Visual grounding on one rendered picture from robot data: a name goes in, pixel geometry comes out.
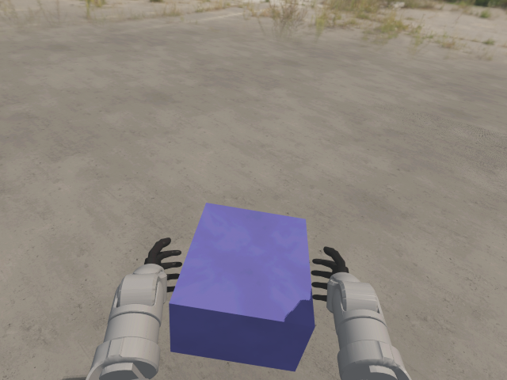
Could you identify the carton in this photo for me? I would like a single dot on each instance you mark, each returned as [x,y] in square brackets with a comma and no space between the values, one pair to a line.
[244,292]

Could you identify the right robot hand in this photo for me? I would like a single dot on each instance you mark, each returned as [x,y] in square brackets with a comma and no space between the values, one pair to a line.
[337,266]

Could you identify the robot right forearm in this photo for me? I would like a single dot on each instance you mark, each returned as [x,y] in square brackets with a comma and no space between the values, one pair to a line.
[365,346]

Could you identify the left robot hand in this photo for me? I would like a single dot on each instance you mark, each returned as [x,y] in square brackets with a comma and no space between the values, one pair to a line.
[155,257]

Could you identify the robot left forearm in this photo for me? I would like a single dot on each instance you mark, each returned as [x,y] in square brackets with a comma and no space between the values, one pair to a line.
[130,349]

